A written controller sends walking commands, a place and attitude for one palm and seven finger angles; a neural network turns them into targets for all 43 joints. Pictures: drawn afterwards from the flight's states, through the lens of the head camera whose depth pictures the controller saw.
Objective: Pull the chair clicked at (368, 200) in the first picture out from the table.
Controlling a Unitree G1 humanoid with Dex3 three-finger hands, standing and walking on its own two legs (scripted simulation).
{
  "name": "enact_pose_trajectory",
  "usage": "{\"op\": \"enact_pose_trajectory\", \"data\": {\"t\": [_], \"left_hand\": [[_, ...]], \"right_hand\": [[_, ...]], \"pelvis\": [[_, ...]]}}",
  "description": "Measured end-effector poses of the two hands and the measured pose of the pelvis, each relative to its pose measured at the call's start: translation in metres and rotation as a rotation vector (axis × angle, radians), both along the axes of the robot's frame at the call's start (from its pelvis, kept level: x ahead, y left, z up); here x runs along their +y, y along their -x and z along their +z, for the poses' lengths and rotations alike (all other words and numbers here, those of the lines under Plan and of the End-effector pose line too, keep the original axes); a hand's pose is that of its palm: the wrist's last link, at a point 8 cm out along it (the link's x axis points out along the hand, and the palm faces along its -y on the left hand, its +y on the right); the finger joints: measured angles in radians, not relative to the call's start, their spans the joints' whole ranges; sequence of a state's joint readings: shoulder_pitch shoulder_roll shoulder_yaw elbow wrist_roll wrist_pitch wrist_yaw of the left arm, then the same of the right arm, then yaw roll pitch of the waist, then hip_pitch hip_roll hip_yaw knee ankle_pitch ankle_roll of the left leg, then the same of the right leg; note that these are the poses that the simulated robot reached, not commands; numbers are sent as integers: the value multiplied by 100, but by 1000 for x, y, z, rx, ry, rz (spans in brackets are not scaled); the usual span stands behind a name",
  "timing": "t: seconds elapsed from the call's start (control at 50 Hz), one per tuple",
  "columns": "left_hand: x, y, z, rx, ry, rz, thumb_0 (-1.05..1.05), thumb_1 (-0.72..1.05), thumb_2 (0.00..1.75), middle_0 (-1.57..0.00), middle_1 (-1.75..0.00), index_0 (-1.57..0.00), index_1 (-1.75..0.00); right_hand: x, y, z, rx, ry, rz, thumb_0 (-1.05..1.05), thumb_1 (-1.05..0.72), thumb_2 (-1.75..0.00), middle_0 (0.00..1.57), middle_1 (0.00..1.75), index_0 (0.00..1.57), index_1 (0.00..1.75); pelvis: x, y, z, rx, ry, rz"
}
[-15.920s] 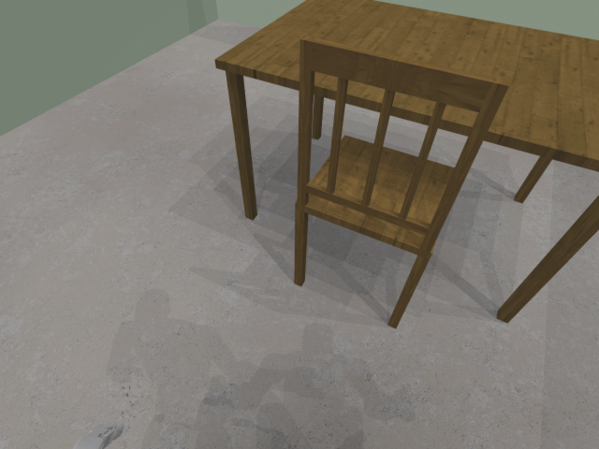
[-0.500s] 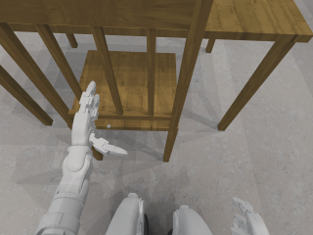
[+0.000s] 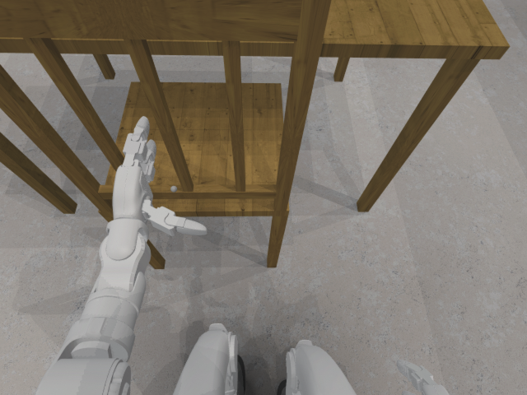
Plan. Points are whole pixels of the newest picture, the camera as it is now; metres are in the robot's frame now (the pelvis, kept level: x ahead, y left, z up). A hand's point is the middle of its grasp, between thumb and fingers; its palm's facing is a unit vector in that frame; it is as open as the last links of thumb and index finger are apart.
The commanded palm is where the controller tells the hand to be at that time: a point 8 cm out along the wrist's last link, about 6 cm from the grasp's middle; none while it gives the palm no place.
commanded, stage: push the fingers through the gap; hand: left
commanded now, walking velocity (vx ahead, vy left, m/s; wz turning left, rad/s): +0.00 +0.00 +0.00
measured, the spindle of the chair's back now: (169, 134) +0.49 +0.15 +0.06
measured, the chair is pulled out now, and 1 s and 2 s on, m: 0.00 0.00 0.00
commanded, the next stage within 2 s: hook a spindle and tug to test in 0.72 s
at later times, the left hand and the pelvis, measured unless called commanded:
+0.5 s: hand (168, 165) +0.46 +0.16 +0.02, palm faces +0.06 -1.00 -0.05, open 16.9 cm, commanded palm +0.43 +0.19 +0.02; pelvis +0.00 +0.00 +0.00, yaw -1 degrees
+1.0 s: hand (172, 169) +0.45 +0.15 +0.02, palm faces +0.04 -1.00 -0.02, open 16.6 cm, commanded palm +0.43 +0.18 +0.02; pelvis +0.01 +0.02 +0.00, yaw -1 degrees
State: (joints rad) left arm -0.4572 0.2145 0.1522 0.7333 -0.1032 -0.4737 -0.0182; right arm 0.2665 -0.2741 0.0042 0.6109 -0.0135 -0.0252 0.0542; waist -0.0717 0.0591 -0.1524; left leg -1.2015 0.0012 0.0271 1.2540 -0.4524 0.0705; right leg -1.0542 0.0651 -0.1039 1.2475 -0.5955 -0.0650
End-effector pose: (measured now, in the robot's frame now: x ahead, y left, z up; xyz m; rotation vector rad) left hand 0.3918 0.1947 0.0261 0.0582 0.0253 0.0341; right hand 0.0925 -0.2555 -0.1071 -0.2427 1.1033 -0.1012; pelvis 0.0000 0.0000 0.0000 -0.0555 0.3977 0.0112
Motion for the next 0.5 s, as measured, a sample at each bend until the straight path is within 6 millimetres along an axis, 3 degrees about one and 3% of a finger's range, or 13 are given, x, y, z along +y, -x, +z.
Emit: {"op": "enact_pose_trajectory", "data": {"t": [0.2, 0.36, 0.5], "left_hand": [[2, -20, 4, -33, -1, 1, -1, -50, 30, -6, -8, -6, -8], [1, -41, -4, -2, 24, 19, -1, -50, 30, -6, -8, -7, -8], [13, -40, 1, -27, 5, 24, -1, -50, 30, -6, -8, -6, -8]], "right_hand": [[-5, 13, -4, 42, 8, -10, 1, -90, -90, 20, 30, 20, 30], [-7, 27, -7, 80, 17, -38, 1, -91, -90, 20, 30, 20, 30], [-3, 37, -4, 122, -1, -58, 1, -91, -90, 20, 30, 20, 30]], "pelvis": [[-1, 0, -3, 16, 4, 2], [0, -1, -6, 39, 4, -9], [3, -5, -3, 41, 3, -17]]}}
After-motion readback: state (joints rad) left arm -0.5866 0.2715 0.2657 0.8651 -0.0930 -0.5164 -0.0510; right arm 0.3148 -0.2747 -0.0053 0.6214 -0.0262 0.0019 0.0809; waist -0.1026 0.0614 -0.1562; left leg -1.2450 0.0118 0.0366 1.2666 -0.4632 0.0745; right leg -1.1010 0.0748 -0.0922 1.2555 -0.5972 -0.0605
